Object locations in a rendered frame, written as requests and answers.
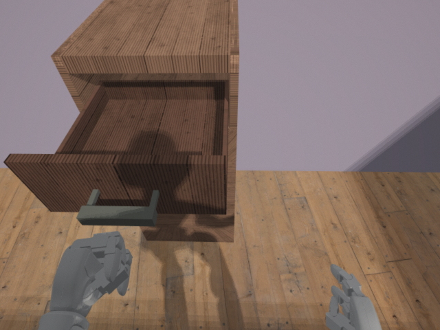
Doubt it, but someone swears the cabinet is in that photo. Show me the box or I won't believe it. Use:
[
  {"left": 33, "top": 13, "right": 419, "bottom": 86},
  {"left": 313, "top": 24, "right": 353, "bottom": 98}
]
[{"left": 51, "top": 0, "right": 239, "bottom": 243}]

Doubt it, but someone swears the robot left forearm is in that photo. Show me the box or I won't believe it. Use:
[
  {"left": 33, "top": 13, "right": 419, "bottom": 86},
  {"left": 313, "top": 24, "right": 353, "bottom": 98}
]
[{"left": 38, "top": 311, "right": 89, "bottom": 330}]

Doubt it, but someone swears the handle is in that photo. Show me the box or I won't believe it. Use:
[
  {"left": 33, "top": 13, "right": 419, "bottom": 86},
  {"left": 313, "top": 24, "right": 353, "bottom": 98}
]
[{"left": 76, "top": 189, "right": 160, "bottom": 226}]

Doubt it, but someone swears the drawer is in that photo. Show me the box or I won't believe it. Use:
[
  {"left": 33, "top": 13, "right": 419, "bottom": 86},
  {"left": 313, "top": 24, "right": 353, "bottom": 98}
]
[{"left": 3, "top": 80, "right": 229, "bottom": 215}]

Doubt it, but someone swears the robot left hand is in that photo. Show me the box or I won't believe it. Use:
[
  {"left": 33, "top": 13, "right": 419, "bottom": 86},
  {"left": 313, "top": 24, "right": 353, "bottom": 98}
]
[{"left": 49, "top": 231, "right": 133, "bottom": 318}]

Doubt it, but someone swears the robot right hand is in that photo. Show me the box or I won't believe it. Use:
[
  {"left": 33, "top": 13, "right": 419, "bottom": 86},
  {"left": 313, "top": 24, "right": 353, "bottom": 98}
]
[{"left": 326, "top": 264, "right": 382, "bottom": 330}]

